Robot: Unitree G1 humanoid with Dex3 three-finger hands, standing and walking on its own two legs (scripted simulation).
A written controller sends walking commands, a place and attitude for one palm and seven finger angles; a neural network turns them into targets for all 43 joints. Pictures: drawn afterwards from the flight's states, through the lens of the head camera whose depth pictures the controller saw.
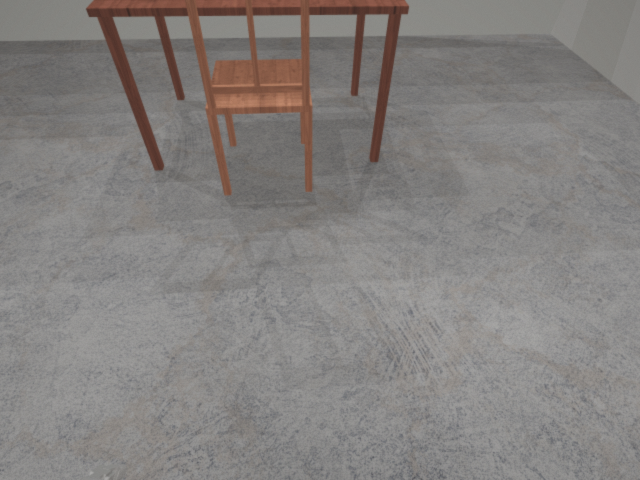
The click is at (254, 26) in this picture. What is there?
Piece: chair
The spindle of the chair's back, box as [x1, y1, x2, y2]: [245, 0, 259, 85]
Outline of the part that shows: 245,0 254,84 259,85 251,1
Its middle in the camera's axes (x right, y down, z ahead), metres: -0.24 -0.71 +1.34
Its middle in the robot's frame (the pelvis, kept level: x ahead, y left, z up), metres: +1.47 +0.32 -0.04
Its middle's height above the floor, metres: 0.73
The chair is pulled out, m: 0.00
